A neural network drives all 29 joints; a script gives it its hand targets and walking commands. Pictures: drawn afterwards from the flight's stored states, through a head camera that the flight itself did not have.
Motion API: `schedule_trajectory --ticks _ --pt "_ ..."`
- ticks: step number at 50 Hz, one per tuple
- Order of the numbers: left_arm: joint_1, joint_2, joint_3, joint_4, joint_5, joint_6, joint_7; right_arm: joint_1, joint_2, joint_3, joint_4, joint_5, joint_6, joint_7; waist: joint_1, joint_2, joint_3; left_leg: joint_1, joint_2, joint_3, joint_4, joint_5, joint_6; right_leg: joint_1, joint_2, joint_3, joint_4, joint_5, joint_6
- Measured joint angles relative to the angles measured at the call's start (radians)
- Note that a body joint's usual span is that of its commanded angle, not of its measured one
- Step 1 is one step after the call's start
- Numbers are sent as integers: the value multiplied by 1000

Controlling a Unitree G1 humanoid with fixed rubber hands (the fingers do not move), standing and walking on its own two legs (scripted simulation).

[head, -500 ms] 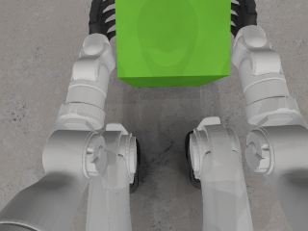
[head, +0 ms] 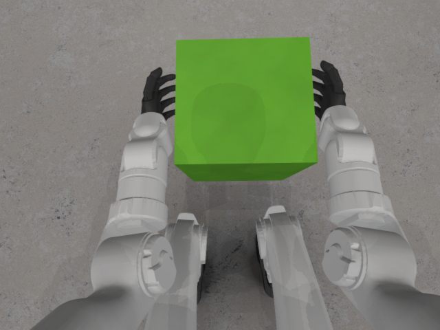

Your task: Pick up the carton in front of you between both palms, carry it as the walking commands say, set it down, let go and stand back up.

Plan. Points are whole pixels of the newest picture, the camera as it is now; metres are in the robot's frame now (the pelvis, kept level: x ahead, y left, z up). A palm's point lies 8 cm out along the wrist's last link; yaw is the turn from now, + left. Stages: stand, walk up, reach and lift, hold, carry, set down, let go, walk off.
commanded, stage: reach and lift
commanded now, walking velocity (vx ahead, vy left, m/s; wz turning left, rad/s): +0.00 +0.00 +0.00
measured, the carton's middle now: (239, 124) +0.48 -0.04 -0.13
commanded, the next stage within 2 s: none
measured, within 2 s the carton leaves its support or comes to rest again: neither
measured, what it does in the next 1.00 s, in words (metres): rises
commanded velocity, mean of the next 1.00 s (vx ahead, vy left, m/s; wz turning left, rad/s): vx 0.00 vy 0.00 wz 0.00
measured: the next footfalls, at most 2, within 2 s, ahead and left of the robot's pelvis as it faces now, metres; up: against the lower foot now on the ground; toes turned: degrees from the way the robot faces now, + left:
none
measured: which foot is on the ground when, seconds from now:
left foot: down 0.00-1.00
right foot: down 0.00-1.00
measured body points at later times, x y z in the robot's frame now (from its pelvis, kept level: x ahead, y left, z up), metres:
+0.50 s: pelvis +0.04 +0.00 +0.14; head +0.17 -0.02 +0.57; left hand +0.45 +0.13 +0.10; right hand +0.43 -0.18 +0.09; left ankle +0.10 +0.12 -0.47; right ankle +0.11 -0.12 -0.47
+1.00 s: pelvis +0.10 +0.00 +0.26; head +0.09 +0.00 +0.71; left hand +0.41 +0.14 +0.25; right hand +0.40 -0.16 +0.25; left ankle +0.10 +0.12 -0.47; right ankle +0.11 -0.12 -0.47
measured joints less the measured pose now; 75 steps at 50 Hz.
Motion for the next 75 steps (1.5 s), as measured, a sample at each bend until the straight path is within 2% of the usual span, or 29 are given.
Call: schedule_trajectory --ticks 7,15,22,37,45,50,55,63,75 --pt "120 -5 -47 -43 -44 6 6 103 23 58 -37 41 12 -24 15 -10 -27 158 12 3 -94 -10 4 151 4 8 -87 -9 -4" --pt "211 -16 -29 4 -26 -13 -19 183 70 41 -3 -12 3 -23 12 2 -56 372 12 -14 -244 3 7 370 -6 -1 -234 -4 -15" --pt "296 -36 -36 16 1 -34 -34 286 97 45 -13 -26 -16 -20 19 -1 -58 561 20 -16 -392 28 16 558 -7 4 -380 19 -18" --pt "532 -83 -100 -95 5 -7 -52 546 151 106 -140 -28 -2 -13 23 5 -18 1050 38 -28 -762 103 34 1053 -16 10 -756 91 -19" --pt "650 -100 -133 -157 28 49 -61 653 167 136 -180 -33 45 -5 17 -3 13 1348 49 -41 -1003 178 42 1360 -23 7 -1009 168 -20" --pt "703 -91 -183 -224 20 115 -61 704 178 159 -252 -35 110 -3 19 -16 45 1540 54 -45 -1133 219 45 1554 -28 7 -1140 209 -21" --pt "715 -88 -194 -260 46 191 -74 712 189 163 -282 -65 182 8 23 -24 80 1701 59 -47 -1228 252 46 1715 -30 8 -1236 242 -24" --pt "649 -103 -139 -245 100 258 -101 652 203 122 -264 -115 243 26 32 -25 157 1790 62 -44 -1257 273 45 1801 -29 12 -1260 263 -25" --pt "577 -108 -100 -222 124 249 -116 592 210 79 -265 -133 245 31 33 -21 200 1773 65 -42 -1243 280 40 1781 -24 14 -1241 269 -27"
